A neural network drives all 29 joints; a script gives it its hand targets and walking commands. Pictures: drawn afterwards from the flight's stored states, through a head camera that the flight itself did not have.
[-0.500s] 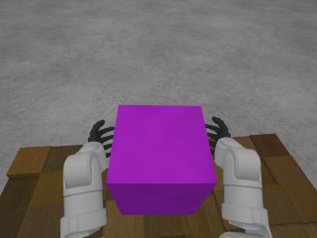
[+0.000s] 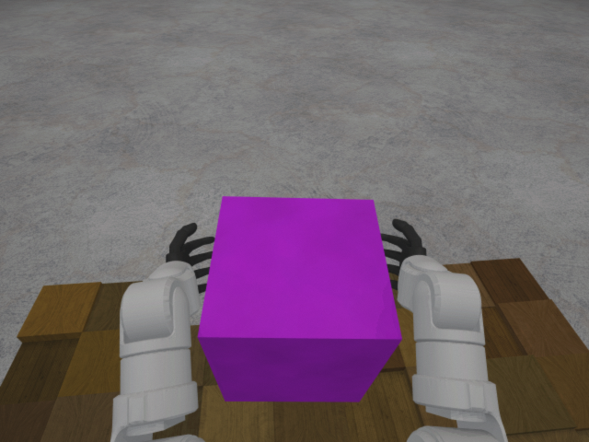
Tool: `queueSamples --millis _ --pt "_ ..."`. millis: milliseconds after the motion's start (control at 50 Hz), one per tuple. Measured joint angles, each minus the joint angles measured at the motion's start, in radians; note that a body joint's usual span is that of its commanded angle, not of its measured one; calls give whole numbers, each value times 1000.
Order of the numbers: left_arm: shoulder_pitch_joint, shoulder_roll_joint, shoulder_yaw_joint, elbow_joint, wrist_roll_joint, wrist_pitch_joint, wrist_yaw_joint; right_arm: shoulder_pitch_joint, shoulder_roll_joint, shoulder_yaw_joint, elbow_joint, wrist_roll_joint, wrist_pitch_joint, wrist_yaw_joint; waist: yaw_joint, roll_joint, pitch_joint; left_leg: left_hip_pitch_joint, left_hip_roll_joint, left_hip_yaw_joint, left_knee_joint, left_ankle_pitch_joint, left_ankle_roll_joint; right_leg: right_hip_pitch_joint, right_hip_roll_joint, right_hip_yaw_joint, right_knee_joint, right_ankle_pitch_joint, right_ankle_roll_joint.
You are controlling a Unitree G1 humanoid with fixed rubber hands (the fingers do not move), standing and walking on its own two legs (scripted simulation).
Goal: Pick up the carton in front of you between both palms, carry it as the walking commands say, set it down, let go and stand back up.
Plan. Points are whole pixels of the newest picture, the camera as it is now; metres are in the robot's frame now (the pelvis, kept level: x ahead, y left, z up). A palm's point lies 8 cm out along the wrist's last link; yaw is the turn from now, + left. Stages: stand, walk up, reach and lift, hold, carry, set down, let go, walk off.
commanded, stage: carry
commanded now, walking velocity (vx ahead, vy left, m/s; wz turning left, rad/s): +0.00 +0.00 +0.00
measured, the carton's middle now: (295, 305) +0.33 +0.01 +0.03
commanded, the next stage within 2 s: none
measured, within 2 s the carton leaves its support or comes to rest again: neither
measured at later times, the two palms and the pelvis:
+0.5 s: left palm (185, 271) +0.33 +0.15 +0.11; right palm (410, 263) +0.34 -0.15 +0.11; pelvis +0.01 +0.00 +0.00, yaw +0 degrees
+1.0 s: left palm (186, 257) +0.35 +0.15 +0.11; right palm (406, 251) +0.35 -0.15 +0.12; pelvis +0.03 +0.00 +0.00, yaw +0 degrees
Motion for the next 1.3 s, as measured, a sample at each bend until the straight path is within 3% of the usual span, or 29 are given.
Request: queueSamples --millis 80,180,280,360,500,620,720,880,1300 --pt "19 -8 10 -13 2 -4 -4 -2 4 3 1 4 3 -5 -7 1 3 10 1 1 2 -7 -1 -1 -1 -3 15 45 -7" --pt "28 -17 4 -16 3 -5 0 12 5 -3 -14 0 7 -1 -11 -4 -15 19 2 -2 -6 -11 -3 20 3 1 -3 -43 2" --pt "0 -10 4 -13 13 -3 -3 -8 0 -7 -6 0 0 4 -14 -8 -5 27 8 -2 -3 -13 -6 19 6 -7 0 59 -7" --pt "11 -12 3 4 14 2 -2 6 0 -4 5 -3 6 3 -6 -16 -34 25 5 0 -14 -14 -6 26 8 3 -12 -51 3" --pt "-1 -13 9 17 12 5 6 -6 -7 -7 25 3 4 6 -2 -1 -9 21 8 -4 -4 -17 -4 13 6 -8 -2 52 -3" --pt "15 -14 12 -25 1 -2 4 17 12 -3 -16 3 -12 1 -2 -8 -12 19 3 -4 -15 -18 -4 21 5 -1 -11 -56 7" --pt "0 -4 -4 -16 1 -8 2 7 0 0 -17 3 -13 5 -3 5 0 16 8 -6 -7 -23 -3 9 6 -10 -4 54 -5" --pt "27 -13 3 -26 5 1 -4 41 11 11 -31 0 -3 -1 -7 -6 -25 37 6 -4 -13 -38 -3 34 8 -2 -8 -33 5" --pt "33 -17 -3 -11 13 -14 2 8 -3 0 9 2 -11 7 -2 -5 -33 56 11 -6 0 -69 -5 43 11 -6 18 -29 1"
